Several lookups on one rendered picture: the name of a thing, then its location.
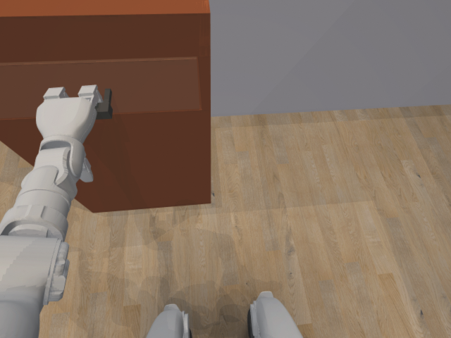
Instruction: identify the drawer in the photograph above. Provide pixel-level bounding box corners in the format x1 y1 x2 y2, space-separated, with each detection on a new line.
0 56 199 118

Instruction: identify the left robot shin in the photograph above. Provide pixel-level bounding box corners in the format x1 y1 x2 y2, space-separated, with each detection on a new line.
163 304 180 311

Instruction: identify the left robot thigh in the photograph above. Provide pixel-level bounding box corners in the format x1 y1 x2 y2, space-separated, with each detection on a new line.
146 310 190 338

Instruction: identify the robot left hand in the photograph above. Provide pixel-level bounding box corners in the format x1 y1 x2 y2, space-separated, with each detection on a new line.
36 85 104 182

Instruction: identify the handle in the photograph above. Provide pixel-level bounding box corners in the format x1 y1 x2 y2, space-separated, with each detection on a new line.
95 89 113 120

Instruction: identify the left robot forearm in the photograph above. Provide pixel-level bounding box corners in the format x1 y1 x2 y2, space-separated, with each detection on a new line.
0 135 85 242

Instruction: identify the robot left upper arm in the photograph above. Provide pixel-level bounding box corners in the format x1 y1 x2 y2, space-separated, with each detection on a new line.
0 235 70 338

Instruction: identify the cabinet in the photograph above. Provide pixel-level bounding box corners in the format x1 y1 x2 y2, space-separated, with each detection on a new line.
0 0 211 213

